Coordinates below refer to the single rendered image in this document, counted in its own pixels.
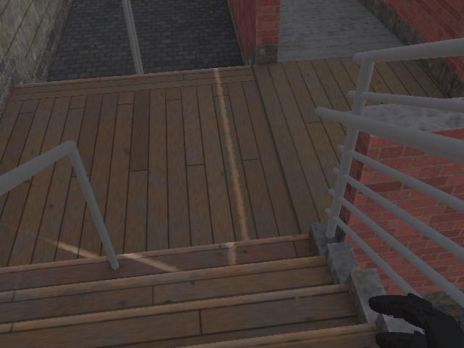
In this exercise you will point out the right robot hand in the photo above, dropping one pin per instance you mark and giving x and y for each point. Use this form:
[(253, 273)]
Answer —
[(441, 330)]

